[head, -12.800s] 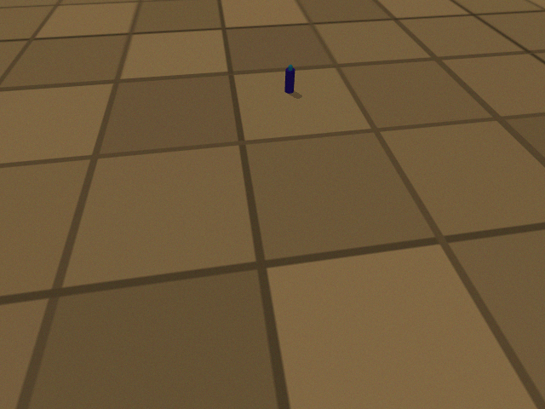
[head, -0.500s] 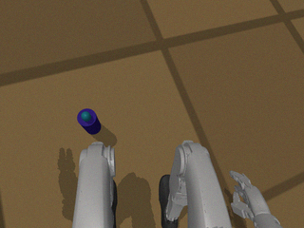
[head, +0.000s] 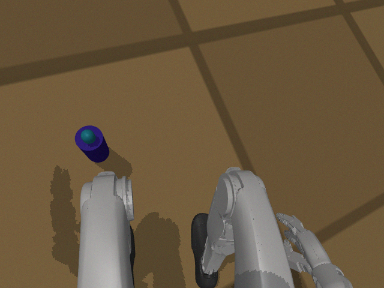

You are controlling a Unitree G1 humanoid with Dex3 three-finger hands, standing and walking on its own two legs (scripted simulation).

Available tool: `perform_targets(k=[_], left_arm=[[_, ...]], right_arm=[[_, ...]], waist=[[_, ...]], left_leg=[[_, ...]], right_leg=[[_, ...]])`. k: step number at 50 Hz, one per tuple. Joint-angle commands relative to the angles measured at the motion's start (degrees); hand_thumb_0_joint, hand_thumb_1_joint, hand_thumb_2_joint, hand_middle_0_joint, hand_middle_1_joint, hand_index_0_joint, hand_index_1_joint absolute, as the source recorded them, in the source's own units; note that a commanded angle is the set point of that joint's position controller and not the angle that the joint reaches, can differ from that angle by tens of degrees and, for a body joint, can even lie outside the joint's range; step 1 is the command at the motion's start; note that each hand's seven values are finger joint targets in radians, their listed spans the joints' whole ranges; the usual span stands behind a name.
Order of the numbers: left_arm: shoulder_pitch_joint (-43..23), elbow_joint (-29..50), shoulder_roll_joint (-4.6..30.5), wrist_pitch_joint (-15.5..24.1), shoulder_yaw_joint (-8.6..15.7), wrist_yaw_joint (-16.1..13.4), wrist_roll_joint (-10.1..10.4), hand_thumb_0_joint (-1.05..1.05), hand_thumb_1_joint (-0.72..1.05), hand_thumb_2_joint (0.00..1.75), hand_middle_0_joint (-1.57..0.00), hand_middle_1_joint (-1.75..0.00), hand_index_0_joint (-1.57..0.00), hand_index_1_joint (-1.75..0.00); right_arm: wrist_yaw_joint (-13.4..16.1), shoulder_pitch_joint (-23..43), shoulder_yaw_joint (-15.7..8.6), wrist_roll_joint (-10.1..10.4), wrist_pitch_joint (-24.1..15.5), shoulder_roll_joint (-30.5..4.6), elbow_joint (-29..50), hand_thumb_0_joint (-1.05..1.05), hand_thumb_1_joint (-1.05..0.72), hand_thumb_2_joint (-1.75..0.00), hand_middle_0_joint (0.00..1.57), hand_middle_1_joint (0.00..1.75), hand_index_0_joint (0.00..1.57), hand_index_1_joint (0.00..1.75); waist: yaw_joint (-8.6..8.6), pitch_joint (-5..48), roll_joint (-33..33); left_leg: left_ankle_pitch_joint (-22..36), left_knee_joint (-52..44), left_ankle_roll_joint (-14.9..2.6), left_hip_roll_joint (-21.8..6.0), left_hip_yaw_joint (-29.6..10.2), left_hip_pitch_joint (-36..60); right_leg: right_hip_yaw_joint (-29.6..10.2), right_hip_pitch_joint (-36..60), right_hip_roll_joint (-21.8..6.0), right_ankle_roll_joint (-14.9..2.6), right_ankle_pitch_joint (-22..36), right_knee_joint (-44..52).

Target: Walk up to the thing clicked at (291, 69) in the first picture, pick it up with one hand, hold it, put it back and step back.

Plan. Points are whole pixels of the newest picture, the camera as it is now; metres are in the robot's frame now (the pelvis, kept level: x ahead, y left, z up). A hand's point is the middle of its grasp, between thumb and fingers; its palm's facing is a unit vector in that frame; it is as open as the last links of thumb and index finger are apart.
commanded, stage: approach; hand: left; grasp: from the side
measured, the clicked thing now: (93, 144) +0.42 +0.22 -0.26
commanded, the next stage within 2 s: close in in 0.24 s
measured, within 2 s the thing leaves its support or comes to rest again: neither
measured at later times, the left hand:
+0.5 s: hand (69, 155) +0.38 +0.26 -0.22, palm faces +0.00 -1.00 +0.07, open 17.5 cm
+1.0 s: hand (91, 152) +0.40 +0.22 -0.24, palm faces +0.05 -1.00 +0.04, open 17.7 cm
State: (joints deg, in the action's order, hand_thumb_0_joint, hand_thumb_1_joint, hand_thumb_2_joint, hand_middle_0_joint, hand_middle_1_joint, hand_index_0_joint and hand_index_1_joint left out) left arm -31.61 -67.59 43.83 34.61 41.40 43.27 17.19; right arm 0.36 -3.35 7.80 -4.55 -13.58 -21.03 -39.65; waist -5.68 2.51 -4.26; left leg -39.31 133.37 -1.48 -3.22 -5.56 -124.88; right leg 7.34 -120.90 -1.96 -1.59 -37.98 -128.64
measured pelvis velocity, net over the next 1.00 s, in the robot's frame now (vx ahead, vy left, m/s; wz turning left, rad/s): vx -0.02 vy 0.02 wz -0.15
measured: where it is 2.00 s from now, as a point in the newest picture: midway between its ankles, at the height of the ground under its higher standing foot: (165, 269)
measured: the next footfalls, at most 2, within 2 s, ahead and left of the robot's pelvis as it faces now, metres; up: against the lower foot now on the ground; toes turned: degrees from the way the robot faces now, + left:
none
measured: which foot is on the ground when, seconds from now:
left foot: down 0.00-1.00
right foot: down 0.00-1.00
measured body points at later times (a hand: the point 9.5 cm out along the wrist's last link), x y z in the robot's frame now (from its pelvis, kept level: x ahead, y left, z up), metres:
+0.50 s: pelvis -0.01 +0.01 -0.07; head +0.22 +0.15 +0.29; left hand +0.38 +0.31 -0.22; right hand +0.18 -0.24 -0.12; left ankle +0.09 +0.12 -0.33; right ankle +0.11 -0.11 -0.33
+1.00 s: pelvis -0.02 +0.02 -0.08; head +0.20 +0.17 +0.27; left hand +0.39 +0.27 -0.24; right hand +0.13 -0.25 -0.11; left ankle +0.09 +0.12 -0.33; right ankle +0.11 -0.11 -0.33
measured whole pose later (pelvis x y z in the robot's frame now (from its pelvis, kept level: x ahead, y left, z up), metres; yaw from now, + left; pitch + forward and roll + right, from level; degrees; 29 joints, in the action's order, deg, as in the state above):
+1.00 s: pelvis -0.02 +0.02 -0.08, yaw -8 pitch +11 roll -16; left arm -31.1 -80.7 41.5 64.9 25.5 12.4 9.6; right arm -7.8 9.0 26.5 -19.5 -5.2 -22.0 -34.5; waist -13.1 -15.5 -14.9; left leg -39.0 151.9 -1.9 -3.2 -18.7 -126.9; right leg 17.3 -117.5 1.1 0.6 -33.0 -137.8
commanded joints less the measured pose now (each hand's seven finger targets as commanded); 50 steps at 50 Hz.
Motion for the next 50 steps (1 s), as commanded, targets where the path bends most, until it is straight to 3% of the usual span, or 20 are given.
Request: perform_targets(k=[1,8,9,11,12,13,14,15,17,19,21,24,27,28,29,31,33,38,42,50], left_arm=[[-8.4,9.0,17.3,9.5,3.1,-0.2,1.8,0.0,-0.5,0.06,-0.06,-0.06,-0.03,-0.08],[-3.0,8.9,18.2,15.4,3.0,-1.8,1.0,0.0,-0.47,0.09,-0.05,-0.06,-0.02,-0.08],[-5.9,9.7,18.4,16.1,2.0,-2.1,0.4,0.0,-0.45,0.1,-0.05,-0.06,-0.02,-0.08],[-5.4,11.5,18.0,17.4,2.2,-2.8,0.4,0.0,-0.47,0.09,-0.06,-0.07,-0.02,-0.09],[-6.2,11.0,15.0,18.1,-0.3,-3.1,0.6,0.0,-0.46,0.1,-0.05,-0.06,-0.01,-0.08],[-6.1,11.3,13.8,18.7,-0.6,-3.7,0.8,0.0,-0.48,0.09,-0.05,-0.07,-0.02,-0.09],[-6.5,9.3,9.4,19.1,-4.1,-3.9,0.8,0.0,-0.49,0.08,-0.06,-0.07,-0.03,-0.09],[-8.8,8.5,7.3,19.8,-6.1,-4.4,0.8,0.0,-0.5,0.08,-0.05,-0.07,-0.03,-0.09],[-9.7,2.0,4.9,21.0,-9.5,-5.7,0.4,0.0,-0.52,0.09,-0.05,-0.08,-0.03,-0.09],[-10.8,1.5,9.2,23.1,-8.0,-8.4,-0.9,0.0,-0.61,0.02,-0.06,-0.06,-0.05,-0.07],[-10.1,-0.7,10.7,25.0,-7.1,-11.6,-2.1,0.0,-0.61,0.02,-0.06,-0.08,-0.06,-0.08],[-7.8,-3.5,9.4,27.9,-6.4,-15.5,-2.6,0.0,-0.61,0.02,-0.06,-0.08,-0.06,-0.08],[-5.4,-3.8,11.1,29.9,-4.5,-18.9,-3.5,0.0,-0.61,0.02,-0.06,-0.07,-0.06,-0.07],[-5.0,-4.0,10.9,30.0,-4.9,-19.7,-3.9,0.0,-0.61,0.01,-0.07,-0.07,-0.07,-0.07],[-6.2,-2.8,8.4,30.4,-7.6,-20.3,-4.3,0.0,-0.6,0.02,-0.06,-0.07,-0.07,-0.06],[-5.4,-2.3,8.7,30.7,-8.0,-22.0,-5.4,0.0,-0.57,0.02,-0.06,-0.07,-0.07,-0.06],[-7.0,-1.1,7.1,31.0,-11.5,-23.2,-6.3,0.0,-0.56,0.01,-0.06,-0.06,-0.07,-0.05],[-10.8,0.6,5.3,31.8,-15.6,-25.9,-5.9,0.0,-0.61,0.0,-0.08,-0.06,-0.08,-0.05],[-11.1,-2.7,5.0,32.8,-16.1,-28.5,-5.7,0.0,-0.61,0.0,-0.07,-0.06,-0.08,-0.04],[-6.1,-8.1,7.2,35.0,-14.4,-32.6,-7.8,0.0,-0.56,0.05,-0.06,-0.05,-0.06,-0.05]], right_arm=[[0.0,-3.4,-3.4,-1.1,-1.6,-14.6,3.5,0.0,-0.9,-0.9,0.2,0.3,0.2,0.3],[-1.2,1.2,-0.2,-4.0,0.6,-17.2,3.7,0.0,-0.91,-0.91,0.2,0.3,0.2,0.3],[-1.2,1.9,0.4,-4.6,1.0,-17.5,3.5,0.0,-0.91,-0.91,0.2,0.3,0.2,0.3],[-1.4,2.6,1.1,-5.6,1.6,-17.6,3.1,0.0,-0.92,-0.91,0.2,0.3,0.2,0.3],[-1.6,3.1,1.7,-6.0,1.8,-17.6,3.0,0.0,-0.92,-0.91,0.2,0.3,0.2,0.3],[-1.7,3.3,2.1,-6.4,1.9,-17.2,2.8,0.0,-0.92,-0.91,0.2,0.3,0.2,0.3],[-2.0,4.2,2.4,-6.7,2.1,-17.2,2.5,0.0,-0.92,-0.91,0.2,0.3,0.2,0.3],[-2.2,4.5,3.0,-7.1,2.1,-17.1,2.2,0.0,-0.92,-0.91,0.2,0.3,0.2,0.3],[-2.4,6.1,4.1,-7.6,2.2,-17.4,2.6,0.0,-0.92,-0.91,0.2,0.3,0.2,0.3],[-2.6,6.9,5.3,-8.5,2.8,-17.7,2.8,0.0,-0.93,-0.91,0.2,0.3,0.2,0.3],[-3.1,8.1,6.5,-9.5,3.8,-18.0,3.7,0.0,-0.93,-0.9,0.2,0.3,0.2,0.3],[-4.1,10.2,7.8,-10.6,4.6,-18.7,5.3,0.0,-0.92,-0.9,0.2,0.3,0.2,0.3],[-4.9,9.9,8.6,-11.7,5.6,-19.4,5.0,0.0,-0.92,-0.9,0.2,0.3,0.2,0.3],[-5.0,10.1,8.8,-11.9,5.9,-19.2,5.3,0.0,-0.92,-0.9,0.2,0.3,0.2,0.3],[-5.2,11.3,8.9,-11.9,6.1,-19.2,5.9,0.0,-0.92,-0.9,0.2,0.3,0.2,0.3],[-5.4,10.9,8.9,-12.6,6.6,-19.7,5.3,0.0,-0.92,-0.9,0.2,0.3,0.2,0.3],[-5.7,11.5,9.0,-13.2,6.9,-19.8,5.5,0.0,-0.92,-0.9,0.2,0.3,0.2,0.3],[-6.3,11.7,9.6,-13.4,7.5,-20.4,5.6,0.0,-0.92,-0.9,0.2,0.3,0.2,0.3],[-6.8,11.5,10.6,-13.9,7.8,-20.9,5.7,0.0,-0.92,-0.9,0.2,0.3,0.2,0.3],[-7.3,13.2,12.6,-15.1,8.9,-20.7,7.7,0.0,-0.91,-0.9,0.2,0.3,0.2,0.3]], waist=[[0.83,32.2,13.1],[1.09,32.2,21.4],[-0.1,31.9,23.3],[-0.38,32.1,24.7],[-2.04,31.0,25.7],[-2.5,30.9,24.7],[-4.05,29.4,23.9],[-5.93,28.0,22.8],[-7.69,24.2,18.0],[-7.19,23.2,16.8],[-6.53,21.7,16.6],[-5.98,20.3,16.9],[-5.66,20.1,19.4],[-5.58,19.9,19.3],[-6.51,18.3,19.9],[-7.13,17.4,21.7],[-8.52,15.9,22.4],[-11.43,14.4,19.3],[-12.52,13.7,16.0],[-10.35,9.3,16.4]], left_leg=[[6.8,-11.3,0.63,1.3,0.5,22.9],[10.5,-9.6,2.24,0.0,-2.2,28.8],[11.1,-9.2,2.45,-0.1,-2.5,29.6],[12.2,-7.9,2.76,-0.5,-3.1,31.1],[12.5,-7.6,2.88,-0.6,-3.5,31.5],[11.9,-6.7,2.86,-0.7,-3.8,30.6],[11.4,-6.0,2.78,-0.7,-4.1,30.4],[9.8,-5.0,2.62,-0.7,-4.5,28.8],[6.4,-3.0,1.98,-0.6,-4.8,24.1],[6.8,-1.9,1.95,-0.6,-5.1,22.3],[7.0,-1.9,2.2,-0.6,-5.6,21.8],[8.1,-1.8,2.64,-0.6,-6.0,22.3],[9.4,-2.0,3.05,-0.6,-6.4,23.5],[8.4,-1.7,2.94,-0.5,-6.3,22.4],[6.8,-2.4,3.14,-0.6,-6.6,22.1],[7.8,-2.6,3.46,-0.8,-7.1,23.0],[6.2,-2.5,3.45,-1.0,-7.4,22.3],[1.6,-1.9,2.73,-0.7,-8.5,19.5],[0.4,-0.9,2.41,-0.5,-9.6,18.7],[-1.5,-1.9,2.52,-0.7,-10.0,16.5]], right_leg=[[0.6,15.5,3.5,-0.86,5.3,9.1],[3.3,13.0,3.9,-1.32,7.9,3.4],[3.6,12.9,3.9,-1.3,8.6,2.8],[4.2,12.2,4.2,-1.25,9.1,2.0],[4.6,12.0,4.1,-1.21,9.5,1.5],[5.1,12.5,4.4,-1.08,9.5,1.3],[5.4,11.4,4.4,-0.96,9.5,1.3],[5.9,11.3,4.5,-0.8,9.2,1.4],[6.4,11.4,4.6,-0.36,7.9,1.7],[7.0,12.7,4.7,-0.1,8.7,1.2],[7.8,13.5,5.0,-0.05,8.8,0.6],[8.8,15.0,5.4,-0.04,9.7,0.2],[9.4,16.5,5.6,-0.01,10.9,-0.2],[9.4,16.8,5.8,-0.02,10.6,0.1],[9.7,15.1,5.7,-0.14,9.7,0.0],[10.2,15.2,5.7,-0.03,11.1,-0.4],[10.3,14.5,5.7,-0.03,10.5,-0.4],[11.2,14.1,5.9,0.62,8.4,0.6],[11.7,14.6,6.0,1.12,8.1,0.9],[12.2,15.4,6.6,0.84,6.6,0.8]])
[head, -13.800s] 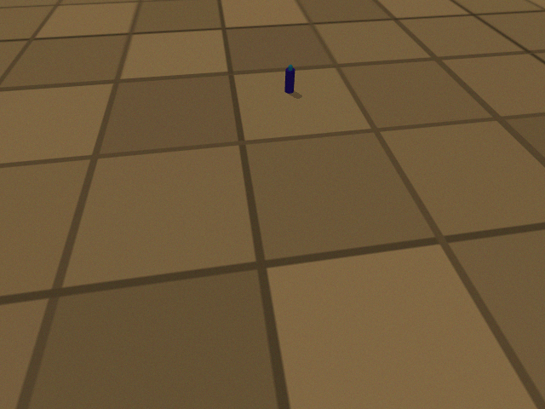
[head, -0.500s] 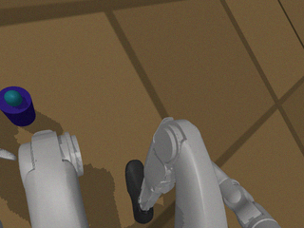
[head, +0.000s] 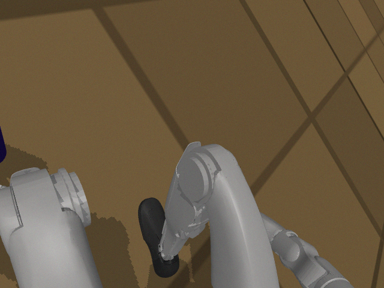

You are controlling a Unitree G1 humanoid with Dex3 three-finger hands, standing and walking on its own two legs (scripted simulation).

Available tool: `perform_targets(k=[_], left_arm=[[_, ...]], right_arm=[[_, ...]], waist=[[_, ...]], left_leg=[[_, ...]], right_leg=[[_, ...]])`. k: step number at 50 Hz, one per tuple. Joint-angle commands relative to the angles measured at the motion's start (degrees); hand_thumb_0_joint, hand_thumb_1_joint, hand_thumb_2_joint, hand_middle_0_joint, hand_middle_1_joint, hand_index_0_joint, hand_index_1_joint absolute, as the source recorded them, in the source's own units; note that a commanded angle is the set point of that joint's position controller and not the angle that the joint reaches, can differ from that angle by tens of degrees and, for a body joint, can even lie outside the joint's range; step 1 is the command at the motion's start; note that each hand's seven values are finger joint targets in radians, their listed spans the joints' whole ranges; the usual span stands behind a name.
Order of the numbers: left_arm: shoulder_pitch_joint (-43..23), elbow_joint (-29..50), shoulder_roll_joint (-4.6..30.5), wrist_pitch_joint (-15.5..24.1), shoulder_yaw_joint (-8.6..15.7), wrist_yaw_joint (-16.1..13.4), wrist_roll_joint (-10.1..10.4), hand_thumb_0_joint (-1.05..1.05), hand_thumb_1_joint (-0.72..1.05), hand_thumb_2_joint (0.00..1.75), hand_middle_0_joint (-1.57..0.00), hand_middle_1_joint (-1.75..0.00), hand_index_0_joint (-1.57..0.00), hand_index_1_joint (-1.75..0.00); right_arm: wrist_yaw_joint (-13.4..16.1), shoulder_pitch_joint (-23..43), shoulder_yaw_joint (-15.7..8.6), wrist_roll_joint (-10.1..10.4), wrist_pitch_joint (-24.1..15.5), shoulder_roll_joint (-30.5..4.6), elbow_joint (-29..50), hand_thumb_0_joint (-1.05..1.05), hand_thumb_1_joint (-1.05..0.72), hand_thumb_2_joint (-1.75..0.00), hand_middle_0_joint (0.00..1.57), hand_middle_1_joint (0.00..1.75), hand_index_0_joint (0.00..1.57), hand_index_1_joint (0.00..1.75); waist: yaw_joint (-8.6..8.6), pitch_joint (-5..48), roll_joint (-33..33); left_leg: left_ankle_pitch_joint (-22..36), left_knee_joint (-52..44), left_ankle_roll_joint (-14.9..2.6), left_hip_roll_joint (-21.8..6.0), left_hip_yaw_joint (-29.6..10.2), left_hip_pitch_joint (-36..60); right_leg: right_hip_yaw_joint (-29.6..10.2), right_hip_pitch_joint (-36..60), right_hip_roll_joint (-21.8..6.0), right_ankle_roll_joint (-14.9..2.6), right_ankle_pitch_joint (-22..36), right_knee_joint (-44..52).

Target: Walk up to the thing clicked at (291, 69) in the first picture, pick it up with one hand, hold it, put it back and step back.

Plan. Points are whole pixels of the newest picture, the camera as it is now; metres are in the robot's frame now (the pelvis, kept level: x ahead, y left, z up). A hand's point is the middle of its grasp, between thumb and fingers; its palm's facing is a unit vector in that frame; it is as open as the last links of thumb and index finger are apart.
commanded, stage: rest palm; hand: left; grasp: from the side
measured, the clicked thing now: out of the picture +0.41 +0.27 -0.19
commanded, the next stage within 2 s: close in 0.02 s
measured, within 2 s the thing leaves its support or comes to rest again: leaves its support in 1.24 s
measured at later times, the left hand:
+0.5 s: hand out of the picture +0.40 +0.26 -0.18, palm faces +0.22 -0.98 +0.01, open 13.0 cm
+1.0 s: hand out of the picture +0.41 +0.27 -0.18, palm faces +0.24 -0.97 -0.01, open 8.9 cm
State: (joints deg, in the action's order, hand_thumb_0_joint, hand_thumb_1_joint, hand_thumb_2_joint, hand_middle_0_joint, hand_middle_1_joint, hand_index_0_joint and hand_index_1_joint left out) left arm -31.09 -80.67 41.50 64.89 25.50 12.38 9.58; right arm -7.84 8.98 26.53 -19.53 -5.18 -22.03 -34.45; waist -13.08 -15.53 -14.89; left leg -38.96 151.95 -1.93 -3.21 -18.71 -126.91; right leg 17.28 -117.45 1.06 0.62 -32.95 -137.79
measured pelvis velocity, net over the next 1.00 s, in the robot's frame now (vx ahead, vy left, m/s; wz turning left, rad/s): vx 0.00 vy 0.00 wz -0.03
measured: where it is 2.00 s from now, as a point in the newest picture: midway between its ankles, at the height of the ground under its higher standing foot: (118, 273)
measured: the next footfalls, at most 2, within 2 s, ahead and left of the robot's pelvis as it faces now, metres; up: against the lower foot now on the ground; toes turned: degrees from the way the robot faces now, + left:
none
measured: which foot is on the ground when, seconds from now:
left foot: down 0.00-1.00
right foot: down 0.00-1.00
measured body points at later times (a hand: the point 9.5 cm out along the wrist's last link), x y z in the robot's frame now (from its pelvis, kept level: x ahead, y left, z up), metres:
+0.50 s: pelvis +0.00 +0.00 +0.00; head +0.22 +0.20 +0.34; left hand +0.38 +0.31 -0.18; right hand +0.20 -0.23 -0.03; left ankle +0.09 +0.12 -0.25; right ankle +0.15 -0.11 -0.25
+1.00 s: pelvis +0.00 +0.00 +0.00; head +0.23 +0.19 +0.34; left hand +0.39 +0.32 -0.17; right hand +0.18 -0.24 -0.03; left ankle +0.09 +0.12 -0.25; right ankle +0.15 -0.11 -0.25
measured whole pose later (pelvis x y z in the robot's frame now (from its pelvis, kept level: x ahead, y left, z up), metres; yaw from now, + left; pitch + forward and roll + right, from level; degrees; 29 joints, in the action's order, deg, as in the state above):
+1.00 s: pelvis +0.00 +0.00 +0.00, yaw -2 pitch +11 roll -18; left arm -31.9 -78.7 45.1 65.6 24.0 4.2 7.6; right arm -8.4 10.8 29.1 -20.7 -2.9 -21.6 -33.1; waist -13.0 -18.4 -16.0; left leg -40.5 152.7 -1.7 -3.3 -20.8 -126.8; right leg 18.6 -117.1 2.1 1.3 -33.3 -137.0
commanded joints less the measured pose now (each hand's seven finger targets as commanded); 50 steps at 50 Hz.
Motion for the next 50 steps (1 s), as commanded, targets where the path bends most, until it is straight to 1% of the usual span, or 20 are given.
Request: perform_targets(k=[1,3,5,9,11,12,16,18,21,24,27,28,33,34,36,37,40,44,47,50], left_arm=[[-6.9,5.4,9.7,5.2,1.5,-1.9,-0.3,0.0,-0.51,0.05,-0.09,-0.03,-0.07,-0.03],[-5.6,5.4,10.3,5.7,2.3,-2.3,-0.2,0.0,-0.49,0.06,-0.09,-0.03,-0.07,-0.03],[-6.6,6.3,11.1,6.3,2.5,-3.2,-0.4,0.0,-0.43,0.08,-0.09,-0.03,-0.07,-0.04],[-9.3,9.8,10.5,7.5,1.0,-4.2,-0.2,0.0,-0.28,0.21,-0.25,-0.19,-0.23,-0.2],[-10.4,10.0,9.2,7.6,-0.6,-4.3,-0.2,0.0,-0.19,0.26,-0.3,-0.23,-0.28,-0.24],[-11.1,10.5,9.8,7.7,-0.9,-4.4,-0.4,0.0,-0.17,0.28,-0.32,-0.26,-0.31,-0.27],[-9.8,8.9,9.9,7.0,-2.1,-4.7,-1.1,0.0,-0.06,0.36,-0.37,-0.31,-0.35,-0.32],[-8.8,7.5,9.1,6.4,-2.5,-5.4,-1.3,0.0,-0.03,0.4,-0.4,-0.35,-0.38,-0.36],[-8.5,6.6,9.4,5.7,-1.5,-6.3,-0.8,0.0,0.04,0.48,-0.48,-0.43,-0.46,-0.44],[-7.7,7.5,10.4,5.5,-0.8,-7.0,-1.2,0.0,0.11,0.57,-0.55,-0.52,-0.54,-0.53],[-7.9,8.8,10.5,5.6,-0.6,-7.1,-1.7,0.0,0.24,0.67,-0.66,-0.62,-0.64,-0.63],[-8.6,10.3,11.2,5.6,-0.7,-7.2,-1.9,0.0,0.29,0.69,-0.68,-0.64,-0.66,-0.65],[-10.7,11.0,10.3,5.3,-0.9,-8.1,-1.5,0.0,0.39,0.79,-0.81,-0.75,-0.79,-0.76],[-10.7,10.8,9.8,5.1,-1.0,-8.2,-1.5,0.0,0.41,0.82,-0.83,-0.78,-0.81,-0.79],[-11.1,9.9,11.3,4.8,0.0,-8.4,-1.2,0.0,0.41,0.85,-0.89,-0.84,-0.88,-0.85],[-11.7,9.5,11.0,4.9,-0.2,-8.5,-1.2,0.0,0.39,0.9,-0.94,-0.9,-0.92,-0.91],[-12.5,10.0,10.9,5.1,-0.8,-8.7,-1.4,0.0,0.4,0.99,-1.0,-1.0,-0.99,-1.01],[-11.6,9.5,11.0,5.2,-0.4,-8.9,-1.2,0.0,0.42,1.07,-1.08,-1.09,-1.07,-1.1],[-11.0,9.2,10.4,5.1,-0.8,-8.4,-1.1,0.0,0.43,1.21,-1.17,-1.22,-1.15,-1.25],[-11.6,11.8,11.2,4.7,-0.9,-8.0,-1.2,0.0,0.44,1.26,-1.24,-1.29,-1.22,-1.32]], right_arm=[[0.8,1.3,-5.9,-0.2,0.6,-19.8,2.5,0.0,-0.91,-0.9,0.2,0.3,0.2,0.3],[0.8,1.1,-5.6,-0.6,0.8,-20.2,2.7,0.0,-0.91,-0.9,0.2,0.3,0.2,0.3],[0.9,1.3,-5.4,-0.7,0.9,-20.6,2.6,0.0,-0.91,-0.9,0.2,0.3,0.2,0.3],[0.8,1.2,-5.2,-1.1,0.9,-20.6,2.0,0.0,-0.9,-0.9,0.2,0.3,0.2,0.3],[0.8,0.8,-5.1,-1.2,0.8,-20.7,1.6,0.0,-0.91,-0.9,0.2,0.3,0.2,0.3],[0.8,0.7,-5.0,-1.3,0.8,-20.8,1.2,0.0,-0.91,-0.9,0.2,0.3,0.2,0.3],[0.8,0.0,-4.8,-1.5,1.2,-20.8,0.7,0.0,-0.9,-0.9,0.2,0.3,0.2,0.3],[0.7,0.4,-4.9,-1.4,1.5,-20.6,0.8,0.0,-0.89,-0.9,0.2,0.3,0.2,0.3],[0.6,1.0,-4.6,-1.4,1.7,-20.7,1.2,0.0,-0.9,-0.9,0.2,0.3,0.2,0.3],[0.4,1.1,-4.5,-1.3,2.0,-20.3,2.0,0.0,-0.89,-0.9,0.2,0.3,0.2,0.3],[0.5,1.4,-4.7,-1.3,2.2,-20.3,2.0,0.0,-0.89,-0.9,0.2,0.3,0.2,0.3],[0.5,1.2,-4.8,-1.3,2.2,-20.2,1.9,0.0,-0.89,-0.9,0.2,0.3,0.2,0.3],[0.4,1.2,-4.9,-1.1,2.4,-20.1,2.1,0.0,-0.89,-0.9,0.2,0.3,0.2,0.3],[0.4,1.0,-5.0,-1.1,2.4,-20.2,2.1,0.0,-0.88,-0.9,0.2,0.3,0.2,0.3],[0.5,0.8,-4.9,-0.8,2.6,-20.1,2.1,0.0,-0.88,-0.89,0.2,0.3,0.2,0.3],[0.5,0.6,-4.8,-0.9,2.7,-20.3,2.2,0.0,-0.88,-0.9,0.2,0.3,0.2,0.3],[0.5,0.7,-4.7,-1.0,2.7,-20.0,2.0,0.0,-0.88,-0.9,0.2,0.3,0.2,0.3],[0.4,1.0,-4.4,-0.9,2.6,-19.9,2.4,0.0,-0.88,-0.9,0.2,0.3,0.2,0.3],[0.4,0.4,-4.7,-1.0,2.8,-20.6,2.1,0.0,-0.91,-0.91,0.2,0.3,0.2,0.3],[0.5,0.4,-4.8,-0.8,2.8,-20.3,1.9,0.0,-0.91,-0.91,0.2,0.3,0.2,0.3]], waist=[[-3.05,27.9,27.7],[-3.11,29.1,29.3],[-3.49,28.2,29.7],[-4.98,29.8,30.2],[-6.45,29.6,29.9],[-6.75,29.9,30.2],[-6.33,30.9,30.0],[-5.65,29.4,29.3],[-5.54,27.9,28.8],[-4.54,28.3,28.8],[-5.08,28.3,29.8],[-4.58,28.6,30.7],[-5.9,28.4,29.9],[-6.04,28.7,29.8],[-5.67,28.6,29.1],[-6.33,28.1,29.0],[-5.95,28.0,28.7],[-5.54,29.1,28.2],[-5.87,29.3,29.4],[-5.46,30.5,30.9]], left_leg=[[-0.9,-20.5,3.14,-0.8,2.9,19.3],[1.6,-20.3,3.52,-1.0,2.7,21.3],[1.4,-20.3,3.47,-1.1,2.4,21.0],[3.1,-19.4,3.58,-1.4,2.1,22.9],[3.5,-18.9,3.4,-1.2,2.0,22.9],[3.3,-18.9,3.47,-1.3,1.8,22.9],[5.2,-18.7,3.67,-1.4,1.6,24.0],[4.3,-18.8,3.53,-1.3,1.7,22.8],[3.0,-19.4,3.53,-1.2,1.4,21.6],[3.1,-19.4,3.47,-1.3,1.6,21.6],[3.6,-19.8,3.68,-1.6,1.2,22.2],[4.0,-20.0,3.76,-1.7,1.2,22.7],[2.5,-20.1,3.52,-1.7,0.9,21.9],[3.0,-20.0,3.55,-1.8,0.8,22.4],[1.8,-19.5,3.19,-1.6,1.3,21.2],[1.6,-19.8,3.3,-1.7,0.9,21.2],[0.4,-19.4,2.99,-1.6,1.3,20.7],[2.2,-18.9,2.97,-1.5,1.6,20.8],[3.0,-19.8,3.5,-1.8,0.6,22.9],[4.6,-19.5,3.55,-1.7,1.2,23.4]], right_leg=[[2.3,12.1,3.5,-1.41,2.4,9.6],[2.5,13.1,3.6,-1.46,4.3,9.1],[2.8,13.1,3.6,-1.45,4.5,9.0],[3.0,13.7,3.8,-1.24,6.4,9.0],[3.0,14.2,3.8,-0.98,7.2,9.4],[3.2,14.1,3.8,-0.97,7.1,9.3],[3.4,14.4,4.0,-1.01,8.4,9.3],[3.3,13.8,4.0,-1.12,7.6,9.4],[3.7,13.6,4.0,-1.03,6.6,9.7],[3.6,14.0,4.2,-1.11,6.3,9.9],[3.8,13.8,4.2,-1.11,6.8,9.3],[3.6,13.7,4.3,-1.23,7.1,9.2],[3.7,13.2,4.3,-1.12,6.4,9.5],[3.7,13.0,4.3,-1.07,6.7,9.6],[3.4,13.2,4.4,-1.1,5.9,10.0],[3.7,13.1,4.4,-1.05,5.6,10.0],[3.4,13.1,4.4,-1.05,5.0,10.4],[3.3,14.0,4.5,-1.07,6.2,10.3],[3.9,13.5,4.4,-1.07,6.8,9.8],[3.4,14.2,4.4,-1.17,7.9,9.7]])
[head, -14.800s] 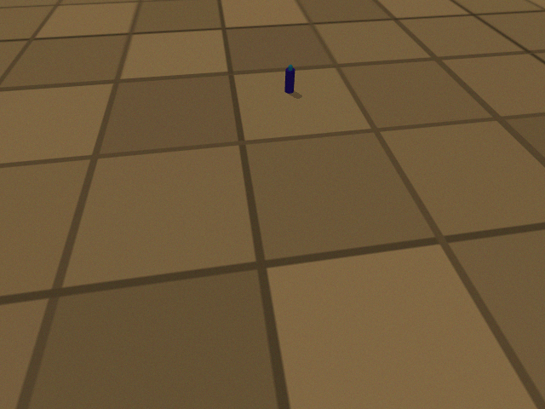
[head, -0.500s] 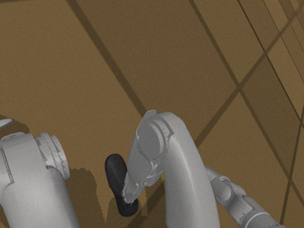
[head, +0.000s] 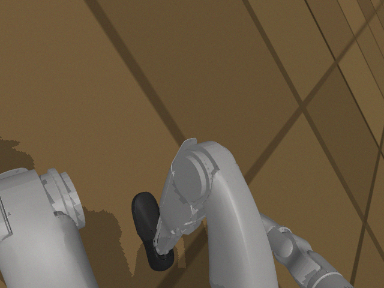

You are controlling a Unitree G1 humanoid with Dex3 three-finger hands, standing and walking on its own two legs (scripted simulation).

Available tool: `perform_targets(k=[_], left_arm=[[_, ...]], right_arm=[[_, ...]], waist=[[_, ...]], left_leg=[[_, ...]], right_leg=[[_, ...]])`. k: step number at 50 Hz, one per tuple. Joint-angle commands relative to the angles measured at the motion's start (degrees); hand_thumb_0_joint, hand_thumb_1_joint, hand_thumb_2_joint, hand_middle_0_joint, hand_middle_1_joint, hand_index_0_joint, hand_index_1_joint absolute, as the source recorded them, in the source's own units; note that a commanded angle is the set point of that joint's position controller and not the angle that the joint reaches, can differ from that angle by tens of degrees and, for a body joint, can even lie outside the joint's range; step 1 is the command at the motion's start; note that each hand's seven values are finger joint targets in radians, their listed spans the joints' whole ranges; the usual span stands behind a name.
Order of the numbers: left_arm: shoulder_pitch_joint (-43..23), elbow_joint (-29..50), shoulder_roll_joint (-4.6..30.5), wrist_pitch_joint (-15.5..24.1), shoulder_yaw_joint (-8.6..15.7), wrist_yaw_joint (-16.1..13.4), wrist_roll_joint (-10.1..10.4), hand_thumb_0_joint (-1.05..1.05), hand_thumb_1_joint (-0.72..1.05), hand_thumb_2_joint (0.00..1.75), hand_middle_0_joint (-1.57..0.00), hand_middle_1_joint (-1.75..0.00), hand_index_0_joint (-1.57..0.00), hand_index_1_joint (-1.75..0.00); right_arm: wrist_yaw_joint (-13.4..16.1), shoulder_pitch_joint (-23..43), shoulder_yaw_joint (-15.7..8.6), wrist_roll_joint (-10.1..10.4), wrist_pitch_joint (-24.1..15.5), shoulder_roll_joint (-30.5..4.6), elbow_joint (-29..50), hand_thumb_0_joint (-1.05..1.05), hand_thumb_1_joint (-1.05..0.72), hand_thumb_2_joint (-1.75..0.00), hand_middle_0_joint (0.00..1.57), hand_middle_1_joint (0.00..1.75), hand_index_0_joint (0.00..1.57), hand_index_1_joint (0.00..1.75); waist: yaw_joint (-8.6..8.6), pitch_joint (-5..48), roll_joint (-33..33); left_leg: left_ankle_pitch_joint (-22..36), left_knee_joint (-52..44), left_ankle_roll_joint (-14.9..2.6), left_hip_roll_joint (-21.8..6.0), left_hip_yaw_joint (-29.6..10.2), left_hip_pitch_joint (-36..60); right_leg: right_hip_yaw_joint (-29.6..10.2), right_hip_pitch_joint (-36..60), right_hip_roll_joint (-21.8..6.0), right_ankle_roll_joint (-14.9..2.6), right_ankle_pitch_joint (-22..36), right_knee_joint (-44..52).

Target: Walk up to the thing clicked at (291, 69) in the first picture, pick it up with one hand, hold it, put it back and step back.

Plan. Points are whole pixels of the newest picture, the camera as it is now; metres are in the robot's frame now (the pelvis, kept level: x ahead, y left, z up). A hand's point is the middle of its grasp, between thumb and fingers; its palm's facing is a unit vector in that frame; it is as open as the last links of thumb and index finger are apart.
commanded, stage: settle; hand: left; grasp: from the side
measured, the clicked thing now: out of the picture +0.40 +0.28 -0.19
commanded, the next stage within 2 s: lift in 1.70 s
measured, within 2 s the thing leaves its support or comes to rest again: leaves its support in 0.24 s
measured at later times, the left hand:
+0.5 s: hand out of the picture +0.38 +0.30 -0.10, palm faces +0.28 -0.96 -0.04, open 9.1 cm
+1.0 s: hand out of the picture +0.38 +0.29 -0.01, palm faces +0.27 -0.96 -0.08, open 9.0 cm
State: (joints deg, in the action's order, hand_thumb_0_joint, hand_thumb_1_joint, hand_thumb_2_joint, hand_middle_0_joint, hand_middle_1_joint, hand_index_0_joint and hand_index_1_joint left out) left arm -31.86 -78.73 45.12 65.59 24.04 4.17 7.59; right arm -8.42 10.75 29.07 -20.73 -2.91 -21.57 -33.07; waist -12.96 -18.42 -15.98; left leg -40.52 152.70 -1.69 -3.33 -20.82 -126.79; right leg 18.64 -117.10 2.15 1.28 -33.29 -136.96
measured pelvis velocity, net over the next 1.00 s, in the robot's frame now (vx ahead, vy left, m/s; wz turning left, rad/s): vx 0.02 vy -0.02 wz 0.16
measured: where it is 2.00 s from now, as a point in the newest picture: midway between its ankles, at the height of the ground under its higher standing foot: (112, 269)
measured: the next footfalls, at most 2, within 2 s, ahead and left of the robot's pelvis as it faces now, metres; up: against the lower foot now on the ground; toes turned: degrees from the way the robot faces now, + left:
none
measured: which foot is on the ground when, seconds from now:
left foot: down 0.00-1.00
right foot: down 0.00-1.00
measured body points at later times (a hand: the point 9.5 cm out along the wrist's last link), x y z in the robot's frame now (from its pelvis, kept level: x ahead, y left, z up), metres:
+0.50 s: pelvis +0.01 +0.00 +0.02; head +0.20 +0.17 +0.38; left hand +0.36 +0.35 -0.10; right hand +0.22 -0.23 -0.03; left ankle +0.09 +0.12 -0.25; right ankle +0.15 -0.11 -0.25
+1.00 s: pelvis +0.02 -0.02 +0.05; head +0.22 +0.09 +0.44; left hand +0.36 +0.34 -0.01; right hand +0.21 -0.25 -0.07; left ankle +0.09 +0.12 -0.25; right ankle +0.15 -0.11 -0.25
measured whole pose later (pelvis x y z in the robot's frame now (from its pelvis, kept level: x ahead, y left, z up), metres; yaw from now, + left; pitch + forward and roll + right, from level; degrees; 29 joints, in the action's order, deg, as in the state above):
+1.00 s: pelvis +0.02 -0.02 +0.05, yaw +9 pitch +29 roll -8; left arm -25.0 -43.4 26.2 36.7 18.5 9.7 9.6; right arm -5.2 -1.7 7.0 -6.0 0.7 -17.2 -38.8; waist -6.5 1.6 -1.5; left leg -40.0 138.7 -0.9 -2.6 -7.5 -128.7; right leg 8.8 -124.1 -1.8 -1.8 -38.4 -133.1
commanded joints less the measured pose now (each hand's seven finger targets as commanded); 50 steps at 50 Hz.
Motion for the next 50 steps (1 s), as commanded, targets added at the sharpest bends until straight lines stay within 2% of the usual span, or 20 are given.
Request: perform_targets(k=[1,3,6,9,11,13,15,16,18,19,23,25,28,31,37,40,41,44,46,50], left_arm=[[-10.4,11.0,7.9,3.7,0.9,0.4,0.9,0.0,0.45,1.28,-1.24,-1.3,-1.22,-1.33],[-9.9,13.1,7.2,3.1,0.9,0.8,1.0,0.0,0.41,1.3,-1.28,-1.34,-1.26,-1.37],[-8.7,19.3,8.4,2.1,1.8,1.0,0.9,0.0,0.39,1.32,-1.3,-1.37,-1.28,-1.41],[-10.6,26.9,9.4,0.8,1.8,1.0,0.6,0.0,0.38,1.34,-1.35,-1.43,-1.34,-1.46],[-11.3,31.3,8.0,-0.7,1.0,0.8,0.9,0.0,0.33,1.34,-1.36,-1.45,-1.35,-1.47],[-11.8,35.1,9.3,-1.9,2.4,0.3,1.6,0.0,0.28,1.32,-1.35,-1.44,-1.34,-1.46],[-13.4,37.3,6.0,-3.4,-0.1,0.2,2.2,0.0,0.28,1.3,-1.34,-1.42,-1.32,-1.44],[-12.1,37.2,5.2,-4.3,0.6,-0.2,2.4,0.0,0.28,1.29,-1.33,-1.41,-1.32,-1.44],[-12.1,37.3,3.0,-5.8,-1.1,0.0,2.1,0.0,0.29,1.3,-1.33,-1.41,-1.32,-1.44],[-11.7,39.0,4.4,-6.4,0.3,0.0,2.1,0.0,0.28,1.3,-1.34,-1.42,-1.32,-1.44],[-9.7,40.1,-1.4,-9.4,-5.3,1.8,1.3,0.0,0.27,1.27,-1.33,-1.4,-1.32,-1.43],[-9.6,39.5,-3.0,-11.1,-6.0,2.5,1.5,0.0,0.27,1.26,-1.31,-1.38,-1.3,-1.4],[-10.1,41.2,-5.0,-13.7,-5.9,3.0,2.2,0.0,0.29,1.25,-1.29,-1.36,-1.28,-1.38],[-10.3,44.6,-4.6,-15.6,-4.5,2.4,2.2,0.0,0.29,1.26,-1.29,-1.36,-1.27,-1.38],[-12.5,51.3,-4.6,-18.5,-3.8,2.6,2.3,0.0,0.31,1.25,-1.28,-1.35,-1.27,-1.37],[-10.0,51.4,-5.2,-20.0,-2.7,3.1,2.9,0.0,0.31,1.25,-1.28,-1.35,-1.27,-1.38],[-13.5,54.3,-4.4,-20.1,-2.3,3.4,3.5,0.0,0.29,1.25,-1.28,-1.35,-1.27,-1.38],[-12.1,53.6,-6.3,-21.4,-2.6,4.6,4.5,0.0,0.27,1.25,-1.28,-1.36,-1.27,-1.38],[-10.9,51.9,-5.6,-22.2,-1.3,5.1,4.4,0.0,0.27,1.26,-1.3,-1.37,-1.28,-1.4],[-11.1,51.9,-7.5,-23.1,-2.3,6.9,5.0,0.0,0.29,1.26,-1.3,-1.37,-1.28,-1.4]], right_arm=[[1.1,-1.6,-7.6,0.5,0.6,-20.7,0.7,0.0,-0.91,-0.91,0.2,0.3,0.2,0.3],[1.1,-2.1,-8.1,0.5,0.8,-20.7,0.5,0.0,-0.91,-0.91,0.2,0.3,0.2,0.3],[1.1,-2.8,-9.2,0.9,0.9,-20.4,0.7,0.0,-0.91,-0.91,0.2,0.3,0.2,0.3],[1.2,-3.7,-10.6,1.4,1.3,-20.6,1.1,0.0,-0.91,-0.91,0.2,0.3,0.2,0.3],[1.3,-3.9,-11.5,2.0,1.4,-20.1,1.5,0.0,-0.91,-0.91,0.2,0.3,0.2,0.3],[1.5,-5.0,-12.2,2.5,1.4,-19.5,1.3,0.0,-0.91,-0.91,0.2,0.3,0.2,0.3],[1.5,-4.7,-12.7,3.4,1.2,-18.7,2.0,0.0,-0.92,-0.91,0.2,0.3,0.2,0.3],[1.6,-5.9,-13.3,3.7,1.2,-18.2,1.5,0.0,-0.92,-0.91,0.2,0.3,0.2,0.3],[1.7,-7.1,-14.4,4.5,1.4,-17.6,0.0,0.0,-0.91,-0.9,0.2,0.3,0.2,0.3],[1.9,-7.9,-15.1,4.8,1.5,-17.6,0.3,0.0,-0.91,-0.9,0.2,0.3,0.2,0.3],[1.7,-8.9,-17.4,6.2,1.6,-16.3,0.2,0.0,-0.91,-0.9,0.2,0.3,0.2,0.3],[1.6,-10.4,-18.3,7.1,1.7,-15.5,-1.2,0.0,-0.9,-0.9,0.2,0.3,0.2,0.3],[1.6,-11.8,-20.4,8.5,2.0,-15.5,-1.0,0.0,-0.89,-0.9,0.2,0.3,0.2,0.3],[1.9,-10.8,-21.8,10.0,1.8,-14.5,1.0,0.0,-0.89,-0.9,0.2,0.3,0.2,0.3],[2.7,-13.5,-24.5,12.4,2.3,-12.2,0.2,0.0,-0.89,-0.9,0.2,0.3,0.2,0.3],[3.0,-16.2,-25.2,13.2,2.6,-10.8,-1.8,0.0,-0.89,-0.9,0.2,0.3,0.2,0.3],[3.2,-16.5,-25.7,13.5,2.6,-10.9,-1.7,0.0,-0.89,-0.9,0.2,0.3,0.2,0.3],[3.6,-17.6,-26.1,14.5,2.8,-9.6,-2.3,0.0,-0.89,-0.9,0.2,0.3,0.2,0.3],[4.0,-17.6,-26.8,15.1,2.6,-9.4,-2.2,0.0,-0.89,-0.9,0.2,0.3,0.2,0.3],[4.5,-17.8,-27.9,16.1,2.4,-9.1,-1.9,0.0,-0.89,-0.9,0.2,0.3,0.2,0.3]], waist=[[-4.91,33.7,32.3],[-4.86,35.3,33.4],[-3.03,38.4,36.6],[-2.87,41.1,41.3],[-2.88,42.3,41.4],[-2.2,44.5,42.3],[-2.76,44.3,40.9],[-2.37,44.7,39.7],[-2.14,43.2,38.3],[-1.36,45.0,38.2],[-1.2,46.8,36.2],[-0.53,45.9,35.8],[0.84,47.5,35.5],[3.72,49.3,35.8],[4.98,54.5,34.1],[5.54,56.6,32.5],[5.32,58.5,33.2],[5.16,60.3,30.6],[5.92,60.3,28.8],[6.0,61.0,26.7]], left_leg=[[6.7,-20.3,3.28,-1.6,3.7,23.7],[7.8,-20.6,3.53,-1.7,3.8,25.1],[9.3,-21.5,3.95,-1.8,4.1,27.6],[9.9,-23.5,4.5,-1.9,4.0,30.1],[8.9,-23.6,4.24,-1.8,4.8,30.1],[9.9,-23.1,3.85,-1.4,5.9,29.5],[9.1,-23.3,3.4,-1.0,6.5,27.5],[9.2,-23.6,3.27,-1.0,6.5,27.2],[7.0,-24.5,3.08,-1.0,6.6,26.2],[7.3,-24.8,3.03,-0.9,6.6,26.8],[6.5,-25.5,2.53,-0.4,7.7,25.5],[4.7,-26.5,2.33,-0.1,7.9,24.4],[3.9,-28.0,2.36,0.2,7.9,25.5],[2.4,-29.8,2.2,0.6,8.7,25.3],[3.0,-30.5,1.38,1.5,11.7,23.8],[5.3,-30.2,1.04,1.8,13.1,23.7],[5.8,-30.1,0.93,1.8,13.4,24.2],[7.3,-29.9,0.59,2.1,14.3,23.3],[5.9,-30.6,0.31,2.2,14.8,22.6],[5.7,-31.7,0.02,2.4,15.6,22.2]], right_leg=[[1.8,14.0,3.3,-1.87,8.7,8.8],[1.7,14.3,3.2,-1.9,9.2,8.8],[1.1,14.5,3.1,-2.23,9.9,8.4],[0.9,13.6,2.7,-2.67,10.0,7.9],[0.0,13.4,2.6,-2.81,9.7,8.6],[-1.0,15.0,2.7,-2.92,10.9,9.0],[-1.5,15.0,2.6,-2.93,10.6,9.8],[-1.7,15.4,2.6,-2.85,10.7,10.2],[-2.3,12.5,2.3,-2.95,8.5,10.7],[-2.4,13.0,2.3,-3.0,8.8,10.8],[-3.2,11.6,2.0,-3.18,8.0,11.2],[-3.5,10.1,1.8,-3.22,6.4,11.5],[-3.9,7.6,1.4,-3.49,5.3,11.5],[-4.7,6.6,1.0,-3.83,3.5,11.7],[-7.3,8.9,0.6,-3.97,3.1,13.6],[-8.5,10.9,0.6,-3.85,4.2,14.7],[-9.0,11.5,0.5,-3.91,4.7,14.8],[-10.1,13.8,0.2,-3.62,5.5,15.5],[-10.8,13.9,0.0,-3.58,3.8,16.6],[-11.7,14.8,-0.4,-3.44,3.2,18.3]])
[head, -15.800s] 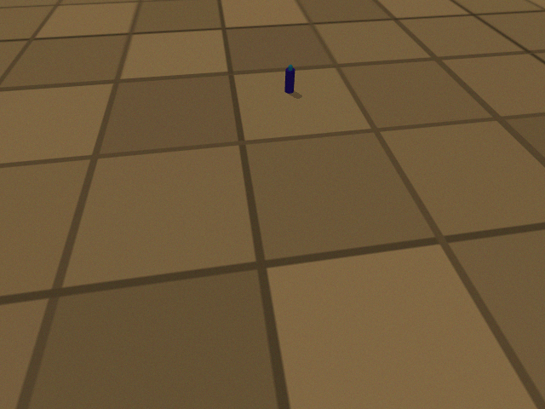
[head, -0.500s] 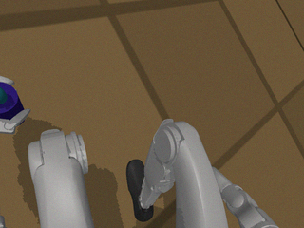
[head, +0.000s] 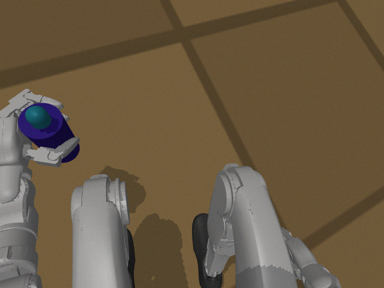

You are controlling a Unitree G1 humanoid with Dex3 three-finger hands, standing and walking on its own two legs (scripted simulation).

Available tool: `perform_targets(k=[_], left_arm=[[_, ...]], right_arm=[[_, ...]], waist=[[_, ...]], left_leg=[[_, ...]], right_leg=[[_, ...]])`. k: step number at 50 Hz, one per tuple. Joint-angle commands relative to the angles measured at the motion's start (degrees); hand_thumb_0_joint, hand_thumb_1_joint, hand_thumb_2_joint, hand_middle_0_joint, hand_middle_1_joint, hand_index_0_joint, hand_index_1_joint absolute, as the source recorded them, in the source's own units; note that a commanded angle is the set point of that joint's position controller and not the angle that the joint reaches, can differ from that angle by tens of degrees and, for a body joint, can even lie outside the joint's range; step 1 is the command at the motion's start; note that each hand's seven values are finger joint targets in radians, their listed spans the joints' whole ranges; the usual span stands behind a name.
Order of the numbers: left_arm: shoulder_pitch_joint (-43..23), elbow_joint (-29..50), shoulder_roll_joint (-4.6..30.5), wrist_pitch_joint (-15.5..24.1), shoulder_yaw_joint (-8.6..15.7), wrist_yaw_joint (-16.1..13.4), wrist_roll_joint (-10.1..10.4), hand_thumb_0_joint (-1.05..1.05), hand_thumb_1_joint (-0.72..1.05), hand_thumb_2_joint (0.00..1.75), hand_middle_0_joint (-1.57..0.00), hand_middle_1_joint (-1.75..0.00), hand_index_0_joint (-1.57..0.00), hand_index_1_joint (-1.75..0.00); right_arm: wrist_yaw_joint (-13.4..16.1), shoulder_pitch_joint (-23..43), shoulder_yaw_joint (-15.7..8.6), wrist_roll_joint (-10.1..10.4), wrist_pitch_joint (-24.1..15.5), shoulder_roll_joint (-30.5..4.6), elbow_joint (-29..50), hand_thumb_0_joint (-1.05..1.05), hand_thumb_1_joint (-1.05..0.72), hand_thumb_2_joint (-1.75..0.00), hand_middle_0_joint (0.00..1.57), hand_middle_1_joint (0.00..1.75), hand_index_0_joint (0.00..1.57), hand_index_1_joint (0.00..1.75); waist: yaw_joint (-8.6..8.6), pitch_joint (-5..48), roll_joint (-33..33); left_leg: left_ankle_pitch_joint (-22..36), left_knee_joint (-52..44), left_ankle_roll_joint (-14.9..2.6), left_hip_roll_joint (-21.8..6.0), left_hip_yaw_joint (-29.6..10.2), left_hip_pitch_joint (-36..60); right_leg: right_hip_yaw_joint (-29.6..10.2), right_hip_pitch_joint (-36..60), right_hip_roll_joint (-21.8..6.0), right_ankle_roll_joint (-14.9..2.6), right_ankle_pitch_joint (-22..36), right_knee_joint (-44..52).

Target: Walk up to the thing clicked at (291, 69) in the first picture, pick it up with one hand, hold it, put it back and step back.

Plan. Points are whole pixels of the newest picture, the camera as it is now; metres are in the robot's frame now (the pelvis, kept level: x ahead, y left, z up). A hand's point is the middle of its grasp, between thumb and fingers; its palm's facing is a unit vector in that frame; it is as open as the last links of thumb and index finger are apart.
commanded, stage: settle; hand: left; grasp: from the side
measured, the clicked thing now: (51, 134) +0.40 +0.25 -0.07
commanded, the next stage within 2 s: lift in 0.70 s
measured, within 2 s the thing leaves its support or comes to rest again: neither
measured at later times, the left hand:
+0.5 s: hand (43, 117) +0.41 +0.25 -0.01, palm faces +0.11 -0.99 -0.06, open 9.1 cm
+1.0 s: hand (42, 117) +0.40 +0.24 +0.01, palm faces +0.10 -0.99 -0.05, open 9.1 cm
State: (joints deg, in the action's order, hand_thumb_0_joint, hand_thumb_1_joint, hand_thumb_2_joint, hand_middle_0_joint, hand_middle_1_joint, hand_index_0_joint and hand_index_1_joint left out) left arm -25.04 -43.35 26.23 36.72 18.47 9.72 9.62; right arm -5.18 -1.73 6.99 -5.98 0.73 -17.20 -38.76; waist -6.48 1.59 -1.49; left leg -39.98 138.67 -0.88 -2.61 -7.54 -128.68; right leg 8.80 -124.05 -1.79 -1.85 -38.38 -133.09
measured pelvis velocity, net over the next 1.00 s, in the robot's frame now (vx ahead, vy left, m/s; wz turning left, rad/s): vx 0.00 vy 0.00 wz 0.07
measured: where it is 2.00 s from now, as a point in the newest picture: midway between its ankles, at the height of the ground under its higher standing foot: (167, 274)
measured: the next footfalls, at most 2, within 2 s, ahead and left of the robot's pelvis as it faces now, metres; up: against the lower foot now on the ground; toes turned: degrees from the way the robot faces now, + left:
none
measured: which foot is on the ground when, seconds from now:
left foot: down 0.00-1.00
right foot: down 0.00-1.00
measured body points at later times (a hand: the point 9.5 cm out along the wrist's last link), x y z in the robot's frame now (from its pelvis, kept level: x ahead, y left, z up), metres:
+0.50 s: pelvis +0.01 +0.00 +0.04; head +0.22 +0.07 +0.43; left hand +0.40 +0.30 -0.01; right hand +0.19 -0.26 -0.08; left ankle +0.08 +0.12 -0.30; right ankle +0.11 -0.11 -0.30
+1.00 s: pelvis +0.00 +0.00 +0.05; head +0.21 +0.05 +0.45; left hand +0.39 +0.29 +0.01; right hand +0.15 -0.26 -0.07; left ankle +0.08 +0.12 -0.30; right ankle +0.11 -0.11 -0.30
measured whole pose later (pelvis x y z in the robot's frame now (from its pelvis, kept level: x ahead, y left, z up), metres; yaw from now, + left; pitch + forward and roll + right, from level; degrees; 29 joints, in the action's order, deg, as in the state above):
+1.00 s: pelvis +0.00 +0.00 +0.05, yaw +4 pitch +33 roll -4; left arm -26.6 -43.3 21.2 32.6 19.9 14.5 9.3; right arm -2.2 -5.7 1.4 -2.7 -2.7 -15.7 -39.5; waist -6.2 7.6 -0.1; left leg -39.5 127.6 -1.0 -2.3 -3.0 -121.7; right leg 4.8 -119.1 -2.0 -1.5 -39.1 -124.9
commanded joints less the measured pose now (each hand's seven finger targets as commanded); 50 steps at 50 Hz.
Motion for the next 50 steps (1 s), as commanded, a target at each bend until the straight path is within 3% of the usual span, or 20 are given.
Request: perform_targets(k=[1,3,6,9,11,12,15,20,21,24,25,31,37,39,44,45,46,48,49,50], left_arm=[[-18.6,17.5,12.4,5.7,4.0,1.9,3.1,0.0,0.26,1.27,-1.3,-1.37,-1.29,-1.4],[-17.6,18.3,13.0,5.1,5.2,2.8,3.8,0.0,0.31,1.27,-1.31,-1.38,-1.3,-1.4],[-15.6,15.6,9.8,3.8,3.8,3.8,4.0,0.0,0.31,1.28,-1.32,-1.39,-1.31,-1.41],[-17.9,19.5,12.0,3.9,6.6,3.3,3.8,0.0,0.3,1.3,-1.34,-1.41,-1.33,-1.43],[-17.3,20.1,11.6,3.6,6.4,3.3,3.7,0.0,0.31,1.33,-1.35,-1.43,-1.33,-1.45],[-16.4,18.5,9.2,3.4,4.9,3.6,3.7,0.0,0.29,1.33,-1.35,-1.43,-1.34,-1.46],[-17.6,20.0,10.8,3.3,6.3,3.4,3.2,0.0,0.26,1.34,-1.34,-1.43,-1.33,-1.46],[-18.6,21.7,10.1,2.8,5.4,3.5,2.4,0.0,0.26,1.36,-1.36,-1.44,-1.34,-1.48],[-17.6,19.6,8.3,2.5,4.5,3.5,2.4,0.0,0.26,1.37,-1.36,-1.44,-1.34,-1.47],[-19.1,20.5,9.4,2.3,5.2,3.5,2.1,0.0,0.27,1.36,-1.36,-1.43,-1.34,-1.47],[-18.2,19.5,8.5,2.3,4.8,3.6,2.2,0.0,0.27,1.37,-1.36,-1.44,-1.34,-1.48],[-20.4,15.9,7.1,2.3,4.1,3.5,2.3,0.0,0.23,1.39,-1.37,-1.46,-1.35,-1.5],[-22.5,16.4,8.7,2.9,4.1,4.2,1.7,0.0,0.27,1.37,-1.35,-1.43,-1.34,-1.47],[-23.4,16.4,10.0,3.1,5.4,3.8,1.8,0.0,0.27,1.39,-1.36,-1.45,-1.34,-1.48],[-21.2,14.7,8.0,3.2,5.0,4.1,2.6,0.0,0.25,1.31,-1.37,-1.48,-1.39,-1.48],[-23.7,19.1,11.0,3.6,6.6,4.2,2.6,0.0,0.24,1.3,-1.38,-1.48,-1.39,-1.48],[-22.7,19.3,11.5,3.6,6.6,4.4,2.5,0.0,0.24,1.31,-1.38,-1.48,-1.39,-1.48],[-18.6,17.5,8.6,2.9,5.3,4.9,2.8,0.0,0.27,1.31,-1.38,-1.48,-1.39,-1.48],[-21.5,20.3,10.5,3.0,6.2,4.8,2.9,0.0,0.25,1.32,-1.38,-1.48,-1.39,-1.49],[-21.1,19.6,9.6,2.8,6.0,5.1,3.3,0.0,0.24,1.32,-1.37,-1.49,-1.39,-1.49]], right_arm=[[1.4,-5.5,-6.1,1.5,-1.4,-13.3,3.9,0.0,-0.9,-0.9,0.2,0.3,0.2,0.3],[1.6,-6.9,-6.6,1.8,-1.6,-12.9,3.7,0.0,-0.9,-0.9,0.2,0.3,0.2,0.3],[2.0,-6.6,-7.1,2.5,-2.1,-13.0,4.3,0.0,-0.9,-0.9,0.2,0.3,0.2,0.3],[2.2,-8.0,-7.7,2.7,-2.3,-12.6,4.2,0.0,-0.9,-0.9,0.2,0.3,0.2,0.3],[2.4,-8.3,-7.9,2.7,-2.5,-11.8,3.6,0.0,-0.89,-0.9,0.2,0.3,0.2,0.3],[2.4,-7.9,-7.9,2.8,-2.6,-11.6,3.9,0.0,-0.9,-0.9,0.2,0.3,0.2,0.3],[2.7,-7.9,-8.4,2.7,-3.0,-11.4,3.5,0.0,-0.9,-0.9,0.2,0.3,0.2,0.3],[2.7,-8.4,-8.8,2.5,-3.1,-11.4,3.2,0.0,-0.9,-0.9,0.2,0.3,0.2,0.3],[2.6,-7.7,-8.7,2.6,-3.1,-11.5,4.0,0.0,-0.89,-0.9,0.2,0.3,0.2,0.3],[2.7,-8.3,-9.1,2.7,-3.1,-11.4,3.4,0.0,-0.89,-0.9,0.2,0.3,0.2,0.3],[2.7,-8.6,-8.9,2.7,-3.1,-11.3,3.5,0.0,-0.89,-0.9,0.2,0.3,0.2,0.3],[2.8,-8.5,-9.0,3.0,-3.5,-10.8,3.6,0.0,-0.89,-0.9,0.2,0.3,0.2,0.3],[3.1,-8.4,-9.2,3.0,-4.1,-10.7,3.7,0.0,-0.89,-0.9,0.2,0.3,0.2,0.3],[3.1,-9.1,-9.2,3.1,-4.2,-10.4,3.4,0.0,-0.89,-0.9,0.2,0.3,0.2,0.3],[3.4,-9.3,-9.2,3.5,-4.7,-10.5,3.2,0.0,-0.93,-0.9,0.2,0.3,0.2,0.3],[3.5,-9.7,-9.6,3.4,-4.8,-10.5,2.9,0.0,-0.93,-0.9,0.2,0.3,0.2,0.3],[3.7,-9.8,-9.7,3.6,-4.8,-10.3,3.3,0.0,-0.93,-0.9,0.2,0.3,0.2,0.3],[3.7,-9.7,-9.8,3.9,-5.0,-10.2,3.5,0.0,-0.93,-0.9,0.2,0.3,0.2,0.3],[3.9,-10.0,-10.0,3.9,-5.1,-10.2,3.1,0.0,-0.93,-0.9,0.2,0.3,0.2,0.3],[4.0,-9.8,-9.9,4.2,-5.2,-10.3,3.3,0.0,-0.92,-0.9,0.2,0.3,0.2,0.3]], waist=[[-0.49,41.9,12.2],[0.53,44.8,11.0],[0.44,44.1,11.5],[1.52,46.1,13.2],[1.71,46.1,12.0],[0.78,45.7,11.4],[1.51,45.5,12.2],[1.63,46.8,15.1],[1.1,46.0,15.1],[1.71,45.7,15.3],[0.88,46.3,14.4],[0.2,43.1,10.4],[0.98,43.9,12.5],[1.41,44.9,11.4],[1.12,45.5,11.7],[2.07,48.0,12.7],[2.16,48.2,12.9],[2.04,46.7,11.8],[2.53,47.9,12.5],[2.18,47.7,13.1]], left_leg=[[5.2,-17.6,-0.9,1.7,2.5,23.8],[7.6,-17.4,-0.98,1.7,3.1,24.3],[9.9,-18.8,-0.77,1.7,3.0,26.7],[12.2,-19.8,-0.54,1.5,3.0,29.6],[12.8,-19.5,-0.93,1.5,3.6,29.0],[13.1,-19.9,-1.0,1.6,3.4,29.4],[13.4,-20.6,-1.03,1.4,3.6,30.4],[15.6,-22.3,-0.46,1.3,3.2,35.3],[14.9,-23.2,-0.3,1.4,2.7,35.7],[13.3,-24.1,-0.16,1.4,2.7,35.9],[14.0,-23.7,-0.37,1.6,2.8,35.9],[8.4,-24.5,-0.89,2.0,3.6,31.4],[6.1,-25.8,-0.72,2.2,4.2,32.4],[5.5,-26.1,-0.81,2.3,4.5,32.0],[7.8,-26.8,-0.75,2.4,4.3,34.2],[8.8,-26.6,-0.68,2.4,4.6,35.3],[8.5,-27.2,-0.73,2.5,4.8,35.3],[8.3,-28.2,-0.77,2.5,4.8,35.3],[8.4,-28.0,-0.82,2.4,5.1,36.1],[8.9,-28.9,-0.66,2.4,4.6,37.4]], right_leg=[[-2.2,22.8,3.5,-0.15,8.2,14.9],[-3.4,25.8,3.3,0.07,9.9,15.6],[-2.8,23.7,3.3,-0.39,11.7,15.3],[-2.9,24.2,3.2,-0.58,13.2,15.6],[-4.0,26.0,3.2,-0.25,13.8,16.7],[-3.6,25.5,3.3,-0.3,14.1,16.8],[-4.0,25.5,3.3,-0.33,14.0,17.4],[-3.6,23.4,3.2,-0.85,14.7,17.4],[-3.2,22.2,3.0,-1.05,13.7,17.3],[-3.2,21.7,2.9,-1.12,12.5,17.8],[-3.1,22.8,2.9,-0.94,13.3,17.9],[-3.6,24.2,2.8,-0.65,9.6,19.9],[-4.2,23.2,2.6,-0.91,7.2,20.4],[-4.7,24.8,2.6,-0.81,6.4,21.0],[-4.6,24.4,2.5,-0.96,8.2,21.1],[-5.1,25.3,2.6,-1.0,9.0,21.2],[-5.3,26.3,2.5,-1.03,8.6,21.6],[-5.3,26.4,2.5,-1.01,8.3,22.3],[-6.0,26.9,2.5,-1.01,8.4,23.0],[-5.5,26.1,2.5,-1.18,8.8,22.6]])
